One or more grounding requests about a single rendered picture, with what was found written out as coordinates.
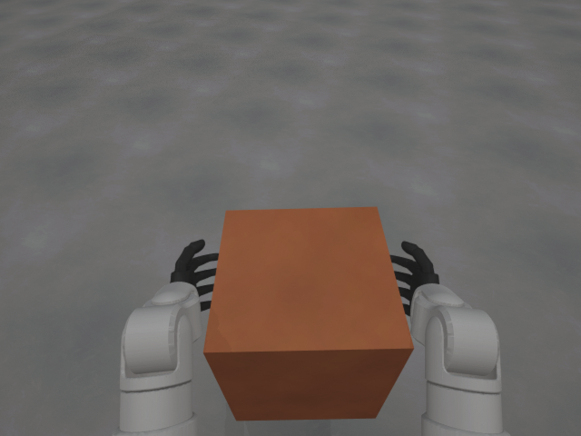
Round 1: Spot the right robot hand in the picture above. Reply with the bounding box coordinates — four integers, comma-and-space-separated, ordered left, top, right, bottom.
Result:
390, 241, 439, 317

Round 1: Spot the left robot hand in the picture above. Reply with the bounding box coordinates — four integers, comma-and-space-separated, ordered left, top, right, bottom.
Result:
170, 240, 219, 312

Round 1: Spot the carton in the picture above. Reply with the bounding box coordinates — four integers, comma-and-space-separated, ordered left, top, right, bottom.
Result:
203, 207, 414, 421

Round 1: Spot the robot left forearm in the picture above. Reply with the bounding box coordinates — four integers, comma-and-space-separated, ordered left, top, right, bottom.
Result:
113, 282, 202, 436

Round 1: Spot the robot right forearm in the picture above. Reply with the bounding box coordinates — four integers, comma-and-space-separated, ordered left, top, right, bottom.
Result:
410, 283, 510, 436

